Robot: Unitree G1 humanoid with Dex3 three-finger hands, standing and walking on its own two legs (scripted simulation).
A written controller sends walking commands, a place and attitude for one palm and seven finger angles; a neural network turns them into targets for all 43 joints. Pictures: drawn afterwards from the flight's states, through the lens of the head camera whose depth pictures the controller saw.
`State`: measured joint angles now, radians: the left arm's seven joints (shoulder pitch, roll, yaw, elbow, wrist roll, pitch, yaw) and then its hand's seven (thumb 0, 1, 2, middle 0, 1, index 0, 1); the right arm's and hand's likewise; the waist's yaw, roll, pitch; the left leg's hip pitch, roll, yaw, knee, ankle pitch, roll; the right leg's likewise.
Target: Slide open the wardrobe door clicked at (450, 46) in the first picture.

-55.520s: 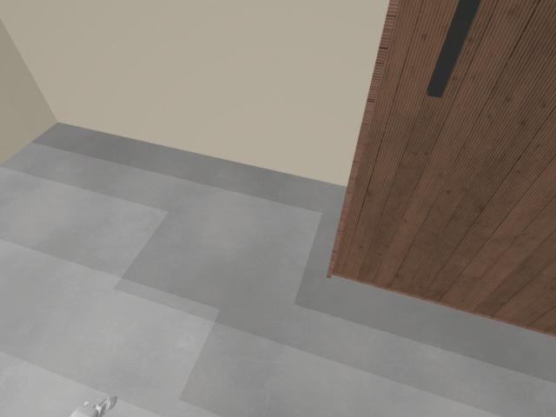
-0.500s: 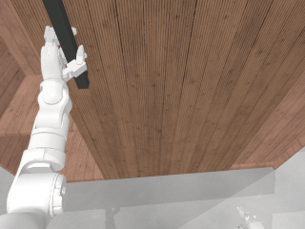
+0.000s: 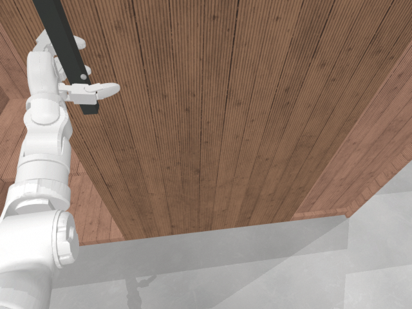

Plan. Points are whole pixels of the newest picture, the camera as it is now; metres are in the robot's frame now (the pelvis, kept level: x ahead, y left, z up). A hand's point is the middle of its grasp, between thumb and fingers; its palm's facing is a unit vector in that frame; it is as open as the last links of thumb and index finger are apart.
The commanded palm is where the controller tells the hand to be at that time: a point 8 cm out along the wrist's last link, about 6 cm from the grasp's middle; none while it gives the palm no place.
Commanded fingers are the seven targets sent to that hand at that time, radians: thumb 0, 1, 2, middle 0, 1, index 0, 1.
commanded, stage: loosen the grip on the handle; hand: left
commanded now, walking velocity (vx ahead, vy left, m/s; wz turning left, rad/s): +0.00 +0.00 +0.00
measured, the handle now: (67, 36) +0.50 +0.25 +0.27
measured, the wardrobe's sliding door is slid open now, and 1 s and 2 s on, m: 0.45 0.45 0.45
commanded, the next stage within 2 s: slip the hand off the handle in 0.26 s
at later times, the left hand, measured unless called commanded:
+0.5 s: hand (85, 80) +0.47 +0.23 +0.20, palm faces +0.30 -0.94 -0.15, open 14.4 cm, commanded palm +0.43 +0.29 +0.20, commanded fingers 0.00 -0.55 0.20 -0.25 -1.15 -0.25 -1.15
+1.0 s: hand (23, 83) +0.43 +0.31 +0.22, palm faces +0.38 -0.91 -0.16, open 14.7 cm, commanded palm +0.39 +0.34 +0.20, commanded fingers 0.00 -0.55 0.20 -0.25 -1.15 -0.25 -1.15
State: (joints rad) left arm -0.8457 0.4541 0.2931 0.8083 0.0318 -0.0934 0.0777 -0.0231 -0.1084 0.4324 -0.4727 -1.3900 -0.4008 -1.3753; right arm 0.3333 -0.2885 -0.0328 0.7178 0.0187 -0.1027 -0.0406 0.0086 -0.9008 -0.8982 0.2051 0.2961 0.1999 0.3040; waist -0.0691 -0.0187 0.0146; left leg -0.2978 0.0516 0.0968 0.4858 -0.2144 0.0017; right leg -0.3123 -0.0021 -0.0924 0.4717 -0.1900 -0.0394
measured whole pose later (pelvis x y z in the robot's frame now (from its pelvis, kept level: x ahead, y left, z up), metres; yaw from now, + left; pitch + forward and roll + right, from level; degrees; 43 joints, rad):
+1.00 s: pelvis +0.03 +0.01 +0.00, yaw +0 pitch +2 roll -1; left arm -0.62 0.57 0.43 0.60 -0.08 -0.09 -0.09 -0.02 -0.56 0.20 -0.28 -1.17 -0.26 -1.15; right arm 0.33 -0.28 -0.02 0.72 0.06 -0.02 -0.10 0.01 -0.90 -0.90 0.20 0.30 0.20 0.30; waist -0.03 0.00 0.00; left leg -0.27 0.05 0.08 0.49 -0.26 0.00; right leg -0.27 0.00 -0.10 0.46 -0.23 -0.03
